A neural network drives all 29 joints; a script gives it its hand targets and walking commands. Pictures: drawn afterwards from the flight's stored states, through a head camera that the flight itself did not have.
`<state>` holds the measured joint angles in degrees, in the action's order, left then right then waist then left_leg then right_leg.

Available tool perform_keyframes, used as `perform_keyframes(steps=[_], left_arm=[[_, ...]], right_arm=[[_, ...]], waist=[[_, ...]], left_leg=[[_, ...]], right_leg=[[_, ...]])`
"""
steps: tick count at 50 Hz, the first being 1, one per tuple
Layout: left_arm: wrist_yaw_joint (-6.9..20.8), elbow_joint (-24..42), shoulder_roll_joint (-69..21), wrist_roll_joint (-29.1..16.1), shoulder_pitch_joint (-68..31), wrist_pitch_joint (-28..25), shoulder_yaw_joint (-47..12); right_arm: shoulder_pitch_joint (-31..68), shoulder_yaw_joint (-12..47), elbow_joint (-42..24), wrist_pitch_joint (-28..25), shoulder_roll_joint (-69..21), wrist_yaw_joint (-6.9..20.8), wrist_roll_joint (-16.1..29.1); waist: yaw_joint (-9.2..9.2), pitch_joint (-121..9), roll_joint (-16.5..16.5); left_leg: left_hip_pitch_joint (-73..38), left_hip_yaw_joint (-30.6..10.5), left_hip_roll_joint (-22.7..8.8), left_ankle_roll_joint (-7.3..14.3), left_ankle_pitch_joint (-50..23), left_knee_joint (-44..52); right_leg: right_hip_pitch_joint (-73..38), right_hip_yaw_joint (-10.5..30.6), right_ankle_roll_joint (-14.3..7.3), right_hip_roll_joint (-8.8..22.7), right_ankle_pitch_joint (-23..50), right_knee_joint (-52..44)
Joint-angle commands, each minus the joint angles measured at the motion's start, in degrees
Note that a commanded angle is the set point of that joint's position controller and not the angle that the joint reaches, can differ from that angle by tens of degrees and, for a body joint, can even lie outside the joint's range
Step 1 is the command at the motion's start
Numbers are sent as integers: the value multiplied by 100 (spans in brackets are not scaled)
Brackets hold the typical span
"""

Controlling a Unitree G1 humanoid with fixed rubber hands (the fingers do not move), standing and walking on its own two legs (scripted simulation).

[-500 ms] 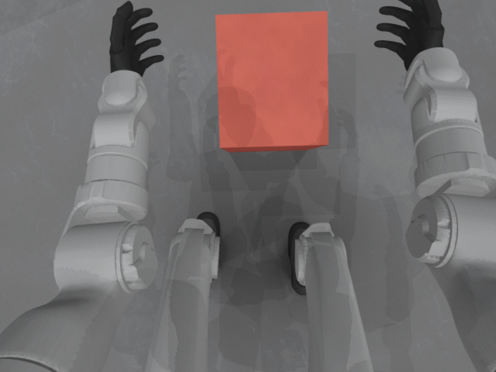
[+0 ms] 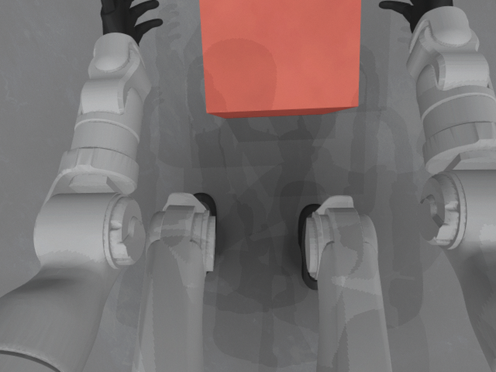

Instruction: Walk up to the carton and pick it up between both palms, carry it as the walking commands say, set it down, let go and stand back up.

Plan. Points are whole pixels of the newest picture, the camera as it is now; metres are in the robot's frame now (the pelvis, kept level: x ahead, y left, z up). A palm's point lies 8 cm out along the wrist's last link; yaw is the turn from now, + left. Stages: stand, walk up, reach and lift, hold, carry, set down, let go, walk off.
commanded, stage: reach and lift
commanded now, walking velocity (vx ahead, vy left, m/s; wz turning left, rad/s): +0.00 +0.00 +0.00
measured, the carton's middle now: (275, 38) +0.56 -0.03 -0.31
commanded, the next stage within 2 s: none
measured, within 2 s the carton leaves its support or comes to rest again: leaves its support in 1.60 s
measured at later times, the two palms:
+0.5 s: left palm (147, 50) +0.53 +0.17 -0.24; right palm (393, 37) +0.54 -0.21 -0.24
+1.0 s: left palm (163, 50) +0.53 +0.15 -0.24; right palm (382, 35) +0.54 -0.19 -0.24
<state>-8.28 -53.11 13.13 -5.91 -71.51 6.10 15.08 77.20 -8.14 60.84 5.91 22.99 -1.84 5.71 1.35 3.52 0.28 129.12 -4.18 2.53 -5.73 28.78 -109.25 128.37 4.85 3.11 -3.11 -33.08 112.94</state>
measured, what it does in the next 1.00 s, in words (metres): lowers itself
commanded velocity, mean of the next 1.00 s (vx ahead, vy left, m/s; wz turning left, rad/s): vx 0.00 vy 0.00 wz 0.00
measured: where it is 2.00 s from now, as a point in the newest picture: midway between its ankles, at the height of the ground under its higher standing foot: (256, 254)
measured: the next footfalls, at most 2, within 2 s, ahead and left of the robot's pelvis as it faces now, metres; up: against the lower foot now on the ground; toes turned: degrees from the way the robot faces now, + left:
none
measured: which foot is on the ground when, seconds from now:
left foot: down 0.00-1.00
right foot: down 0.00-1.00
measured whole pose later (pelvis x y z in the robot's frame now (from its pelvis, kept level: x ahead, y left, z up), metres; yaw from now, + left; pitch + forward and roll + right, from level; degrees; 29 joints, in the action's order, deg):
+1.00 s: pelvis -0.02 +0.00 -0.06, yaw -1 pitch +38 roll +2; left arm -9.0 -65.6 15.4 -12.3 -84.0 1.2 8.3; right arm 89.0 -0.2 70.5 2.2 23.8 -3.7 11.4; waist 1.0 20.6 1.3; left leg 131.2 -3.3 1.7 -5.3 29.4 -122.3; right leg 130.7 4.2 2.6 -1.4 -33.5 125.9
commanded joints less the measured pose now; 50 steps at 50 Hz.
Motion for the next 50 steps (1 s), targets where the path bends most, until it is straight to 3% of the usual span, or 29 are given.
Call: perform_keyframes(steps=[1,15,20,38,50], left_arm=[[-15,440,696,-105,-1343,-177,-45],[-13,-195,1014,-572,-2078,-482,-412],[-18,-350,955,-724,-1939,-544,-540],[-6,-641,995,-724,-2300,-565,-607],[-99,-746,696,-595,-2533,-596,-622]], right_arm=[[1579,35,-479,-166,728,-41,90],[2301,361,55,-457,994,-105,420],[2217,474,-27,-526,1013,-130,532],[2479,657,388,-462,848,-125,643],[2733,759,444,-476,563,-192,531]], waist=[[26,-6366,-416],[-6,-5568,-395],[-44,-5741,-467],[20,-5095,-343],[26,-5122,-336]], left_leg=[[-3514,1027,103,83,-1722,218],[-3202,884,-13,108,-1751,-674],[-3485,867,-2,129,-2249,-857],[-3198,853,-33,162,-1636,-777],[-3344,847,76,143,-1668,-731]], right_leg=[[-3303,-694,-54,86,1813,-814],[-2773,-612,-37,279,1672,75],[-3043,-644,-20,279,2116,238],[-2703,-548,-53,285,1534,159],[-2904,-549,-43,203,1577,130]])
